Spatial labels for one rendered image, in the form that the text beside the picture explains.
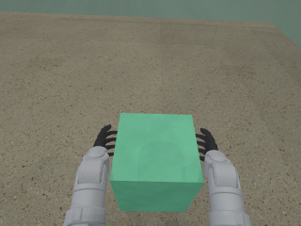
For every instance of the carton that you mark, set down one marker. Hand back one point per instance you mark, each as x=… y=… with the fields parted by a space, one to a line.
x=156 y=165

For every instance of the robot left forearm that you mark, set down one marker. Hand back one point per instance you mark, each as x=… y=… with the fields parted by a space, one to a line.
x=88 y=195

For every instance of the right robot hand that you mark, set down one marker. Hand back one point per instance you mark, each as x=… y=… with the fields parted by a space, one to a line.
x=209 y=143

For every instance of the robot right forearm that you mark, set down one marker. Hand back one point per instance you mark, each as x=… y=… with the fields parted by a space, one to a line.
x=225 y=192

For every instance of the left robot hand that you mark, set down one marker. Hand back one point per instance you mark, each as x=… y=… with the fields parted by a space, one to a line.
x=102 y=140

